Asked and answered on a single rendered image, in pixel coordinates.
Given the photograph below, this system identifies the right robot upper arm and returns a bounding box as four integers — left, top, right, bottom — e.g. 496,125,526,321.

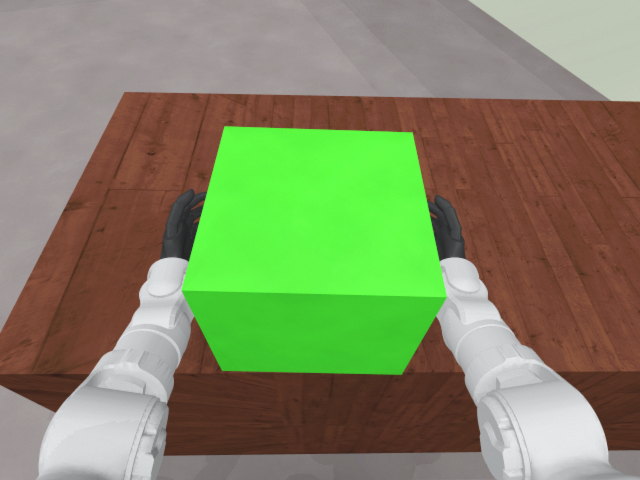
477,380,640,480

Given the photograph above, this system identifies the pedestal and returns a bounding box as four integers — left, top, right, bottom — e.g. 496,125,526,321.
0,92,640,456

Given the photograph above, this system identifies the left robot upper arm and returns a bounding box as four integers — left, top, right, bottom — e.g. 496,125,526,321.
36,386,169,480

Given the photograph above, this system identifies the robot right forearm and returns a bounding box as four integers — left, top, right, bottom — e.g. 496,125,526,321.
436,257,608,459

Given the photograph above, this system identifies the right robot hand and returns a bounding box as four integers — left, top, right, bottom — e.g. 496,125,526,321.
427,195,466,261

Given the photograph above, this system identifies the left robot hand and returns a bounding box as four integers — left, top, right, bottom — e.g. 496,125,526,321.
160,189,207,262

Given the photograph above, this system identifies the carton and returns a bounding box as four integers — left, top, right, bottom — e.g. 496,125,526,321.
181,126,447,375

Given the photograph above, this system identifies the robot left forearm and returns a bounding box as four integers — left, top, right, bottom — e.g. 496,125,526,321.
38,257,194,475

